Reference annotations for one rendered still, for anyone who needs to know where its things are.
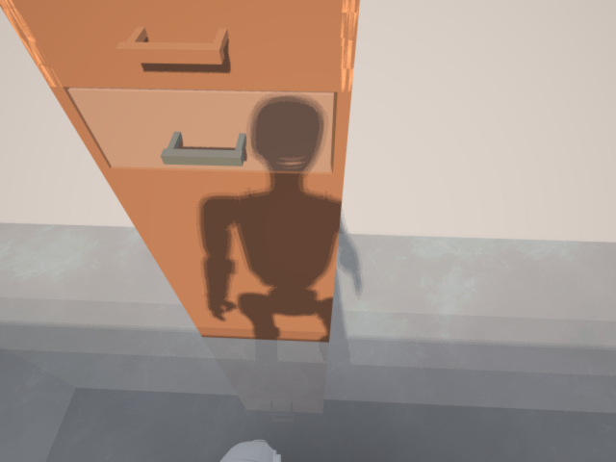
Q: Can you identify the left robot thigh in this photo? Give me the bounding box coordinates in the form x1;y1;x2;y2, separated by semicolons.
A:
219;441;281;462

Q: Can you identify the drawer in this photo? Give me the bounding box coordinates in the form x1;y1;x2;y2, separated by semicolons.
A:
68;87;334;172

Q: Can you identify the cabinet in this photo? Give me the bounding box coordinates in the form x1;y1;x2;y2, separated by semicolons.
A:
0;0;360;343

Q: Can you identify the handle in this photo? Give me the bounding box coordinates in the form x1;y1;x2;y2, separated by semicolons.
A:
115;41;224;64
161;132;246;167

